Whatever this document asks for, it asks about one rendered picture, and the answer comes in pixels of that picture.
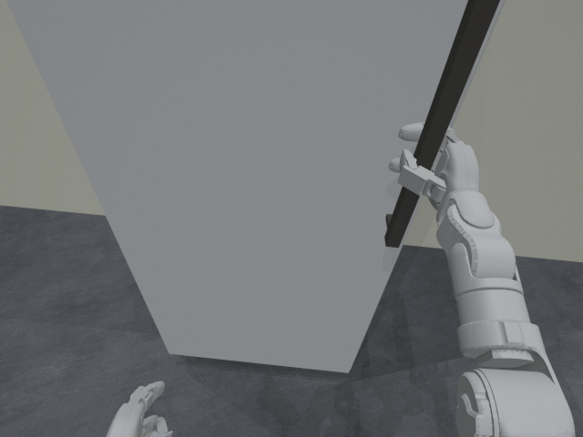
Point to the fridge door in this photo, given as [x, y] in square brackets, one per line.
[240, 150]

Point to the right robot forearm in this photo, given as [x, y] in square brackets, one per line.
[495, 325]

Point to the robot right hand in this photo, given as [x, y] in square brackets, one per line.
[456, 169]

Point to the handle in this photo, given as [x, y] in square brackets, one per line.
[470, 36]

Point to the right robot upper arm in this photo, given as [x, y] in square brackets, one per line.
[505, 403]

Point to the robot left hand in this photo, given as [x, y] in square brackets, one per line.
[129, 420]

